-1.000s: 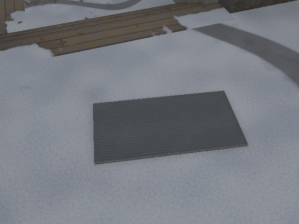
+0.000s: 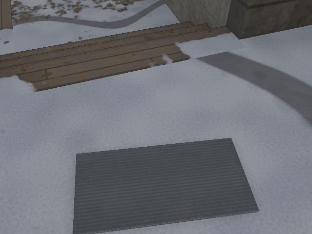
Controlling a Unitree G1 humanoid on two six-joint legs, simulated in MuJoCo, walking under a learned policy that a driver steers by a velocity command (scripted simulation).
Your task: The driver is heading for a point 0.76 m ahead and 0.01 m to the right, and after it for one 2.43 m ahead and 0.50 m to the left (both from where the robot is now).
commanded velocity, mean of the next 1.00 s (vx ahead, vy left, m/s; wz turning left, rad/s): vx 0.05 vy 0.00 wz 0.00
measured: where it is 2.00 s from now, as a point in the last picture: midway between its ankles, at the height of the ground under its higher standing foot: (153, 219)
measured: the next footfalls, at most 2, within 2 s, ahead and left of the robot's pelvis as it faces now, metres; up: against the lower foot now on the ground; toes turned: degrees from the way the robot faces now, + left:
right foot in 1.48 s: +0.44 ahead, -0.09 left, +0.00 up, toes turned -3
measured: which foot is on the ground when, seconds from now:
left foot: down 0.00-1.00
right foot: down 0.00-1.00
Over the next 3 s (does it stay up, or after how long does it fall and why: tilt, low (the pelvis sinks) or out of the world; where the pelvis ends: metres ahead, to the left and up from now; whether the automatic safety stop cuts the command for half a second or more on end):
stays up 0.72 0.08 0.01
